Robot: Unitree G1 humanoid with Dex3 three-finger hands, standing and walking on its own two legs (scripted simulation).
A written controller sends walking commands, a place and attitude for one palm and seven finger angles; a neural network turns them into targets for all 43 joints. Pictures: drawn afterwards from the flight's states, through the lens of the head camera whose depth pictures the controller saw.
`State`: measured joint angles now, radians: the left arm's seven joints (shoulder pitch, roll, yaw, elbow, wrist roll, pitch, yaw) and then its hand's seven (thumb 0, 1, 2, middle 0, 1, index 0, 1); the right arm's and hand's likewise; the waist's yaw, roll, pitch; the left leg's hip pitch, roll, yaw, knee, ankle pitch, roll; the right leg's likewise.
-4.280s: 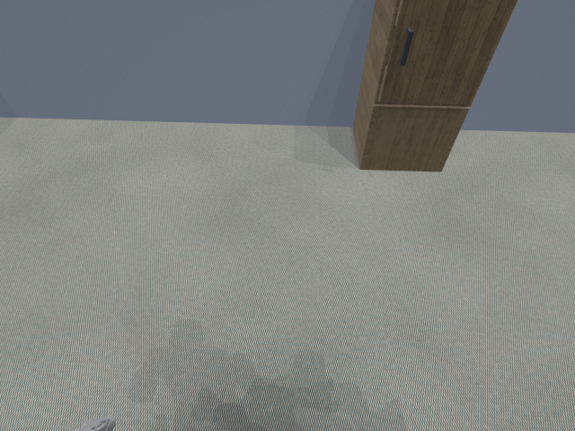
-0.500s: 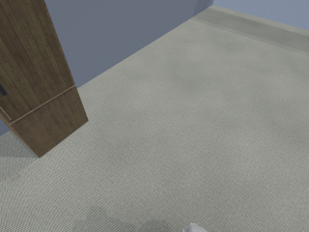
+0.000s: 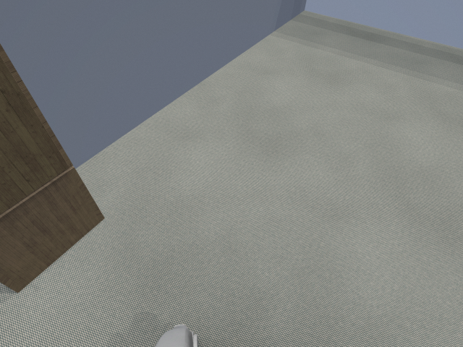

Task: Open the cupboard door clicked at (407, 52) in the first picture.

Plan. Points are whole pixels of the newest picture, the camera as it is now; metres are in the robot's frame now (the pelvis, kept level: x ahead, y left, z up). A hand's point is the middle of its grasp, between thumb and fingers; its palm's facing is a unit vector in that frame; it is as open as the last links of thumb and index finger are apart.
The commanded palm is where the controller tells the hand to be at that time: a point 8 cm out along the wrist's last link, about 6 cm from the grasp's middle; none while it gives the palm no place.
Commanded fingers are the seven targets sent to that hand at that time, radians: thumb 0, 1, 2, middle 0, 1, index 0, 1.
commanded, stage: walk to a spot facing it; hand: left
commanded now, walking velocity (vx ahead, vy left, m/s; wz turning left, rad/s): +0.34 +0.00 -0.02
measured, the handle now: out of the picture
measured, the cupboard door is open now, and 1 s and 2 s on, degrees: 0 0 0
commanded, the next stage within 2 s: turn to face it in 0.14 s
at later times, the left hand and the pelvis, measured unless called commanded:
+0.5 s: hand (150, 280) +0.28 +0.20 -0.16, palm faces +0.04 -0.98 -0.20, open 7.4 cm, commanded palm none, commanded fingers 0.00 0.90 0.90 -0.20 -0.30 -0.20 -0.30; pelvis +0.19 +0.02 +0.00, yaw +2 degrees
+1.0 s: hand (130, 314) +0.21 +0.24 -0.19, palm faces +0.38 -0.89 -0.24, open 7.3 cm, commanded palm none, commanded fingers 0.00 0.90 0.90 -0.20 -0.30 -0.20 -0.30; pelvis +0.23 +0.02 -0.02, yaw +20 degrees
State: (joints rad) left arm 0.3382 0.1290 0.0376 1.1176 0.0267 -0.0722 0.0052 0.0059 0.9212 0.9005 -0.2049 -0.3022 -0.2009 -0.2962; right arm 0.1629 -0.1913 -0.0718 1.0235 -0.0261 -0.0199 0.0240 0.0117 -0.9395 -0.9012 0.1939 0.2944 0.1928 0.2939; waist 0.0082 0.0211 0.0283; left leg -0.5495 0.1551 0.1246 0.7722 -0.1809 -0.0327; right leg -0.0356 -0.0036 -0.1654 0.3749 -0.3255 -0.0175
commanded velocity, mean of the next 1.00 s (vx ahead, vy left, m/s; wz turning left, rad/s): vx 0.05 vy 0.00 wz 0.41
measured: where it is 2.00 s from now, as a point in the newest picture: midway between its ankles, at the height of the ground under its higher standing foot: outside the picture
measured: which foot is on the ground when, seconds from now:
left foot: up 0.00-0.08, down 0.10-0.56, up 0.58-0.98, down 1.00-1.00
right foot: down 0.00-0.10, up 0.12-0.54, down 0.56-1.00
